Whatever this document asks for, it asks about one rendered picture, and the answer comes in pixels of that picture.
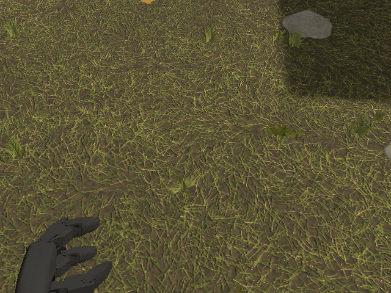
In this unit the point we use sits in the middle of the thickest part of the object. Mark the robot left hand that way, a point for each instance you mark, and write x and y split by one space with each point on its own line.
43 263

